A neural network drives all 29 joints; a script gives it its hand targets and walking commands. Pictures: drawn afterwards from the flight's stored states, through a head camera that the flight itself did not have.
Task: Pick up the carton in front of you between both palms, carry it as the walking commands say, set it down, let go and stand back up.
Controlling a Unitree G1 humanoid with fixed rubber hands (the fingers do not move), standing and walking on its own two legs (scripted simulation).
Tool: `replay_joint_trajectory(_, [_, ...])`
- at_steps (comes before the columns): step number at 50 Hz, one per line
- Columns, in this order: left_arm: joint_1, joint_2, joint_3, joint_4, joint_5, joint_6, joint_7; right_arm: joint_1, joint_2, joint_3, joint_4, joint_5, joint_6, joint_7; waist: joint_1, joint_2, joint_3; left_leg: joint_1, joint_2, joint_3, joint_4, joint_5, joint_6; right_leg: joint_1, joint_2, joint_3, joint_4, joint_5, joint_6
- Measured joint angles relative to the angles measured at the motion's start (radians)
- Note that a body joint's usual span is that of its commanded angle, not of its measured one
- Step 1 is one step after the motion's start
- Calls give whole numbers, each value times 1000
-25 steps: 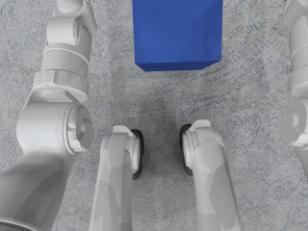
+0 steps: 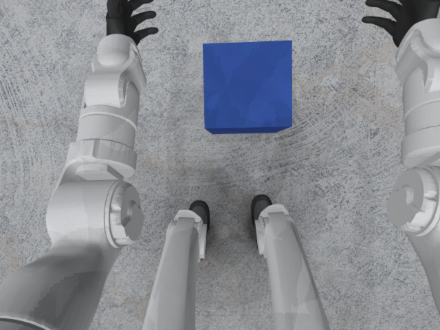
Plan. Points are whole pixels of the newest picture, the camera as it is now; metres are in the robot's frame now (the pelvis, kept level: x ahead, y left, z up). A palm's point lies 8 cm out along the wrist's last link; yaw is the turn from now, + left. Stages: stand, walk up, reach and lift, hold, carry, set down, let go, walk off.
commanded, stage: set down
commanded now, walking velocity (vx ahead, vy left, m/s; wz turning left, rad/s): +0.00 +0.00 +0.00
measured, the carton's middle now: (245, 95) +0.53 -0.06 -0.49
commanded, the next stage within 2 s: let go in 0.02 s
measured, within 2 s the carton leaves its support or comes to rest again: neither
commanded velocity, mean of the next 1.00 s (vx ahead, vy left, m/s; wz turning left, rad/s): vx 0.00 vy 0.00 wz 0.00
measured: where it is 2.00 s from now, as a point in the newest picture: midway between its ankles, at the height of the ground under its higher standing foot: (231, 237)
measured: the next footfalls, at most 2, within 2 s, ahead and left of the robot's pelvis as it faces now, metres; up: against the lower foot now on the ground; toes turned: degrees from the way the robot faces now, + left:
none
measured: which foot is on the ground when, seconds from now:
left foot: down 0.00-1.00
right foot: down 0.00-1.00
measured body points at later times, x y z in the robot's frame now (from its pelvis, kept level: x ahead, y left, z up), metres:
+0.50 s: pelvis +0.05 -0.01 +0.11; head +0.29 -0.03 +0.49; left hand +0.44 +0.17 -0.01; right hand +0.42 -0.27 -0.01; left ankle +0.07 +0.12 -0.58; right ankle +0.08 -0.11 -0.58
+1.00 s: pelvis +0.09 +0.02 +0.17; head +0.14 +0.02 +0.61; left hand +0.28 +0.24 +0.08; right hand +0.26 -0.22 +0.08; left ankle +0.07 +0.12 -0.58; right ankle +0.08 -0.11 -0.58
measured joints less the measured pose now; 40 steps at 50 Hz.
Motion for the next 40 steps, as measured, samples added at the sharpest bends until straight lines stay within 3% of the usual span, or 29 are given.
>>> replay_joint_trajectory(7, [64,-30,21,-11,64,-14,-15,61,31,-28,-8,-72,-20,14,5,-2,-6,121,9,-7,-155,51,0,122,2,3,-158,53,-2])
replay_joint_trajectory(13, [281,-58,-23,-107,106,-33,-27,284,79,7,-129,-107,-35,11,5,-4,-14,268,16,-14,-294,85,1,268,1,3,-294,85,-8])
replay_joint_trajectory(20, [576,-63,-82,-199,81,-90,-60,586,130,57,-260,-66,-81,9,4,-8,-37,462,22,-24,-436,113,2,462,-1,-1,-432,108,-14])
replay_joint_trajectory(40, [1219,-30,-211,-300,20,-232,-145,1259,200,217,-410,23,-210,-11,21,-24,-8,1097,34,-33,-704,134,29,1116,-8,0,-731,137,-3])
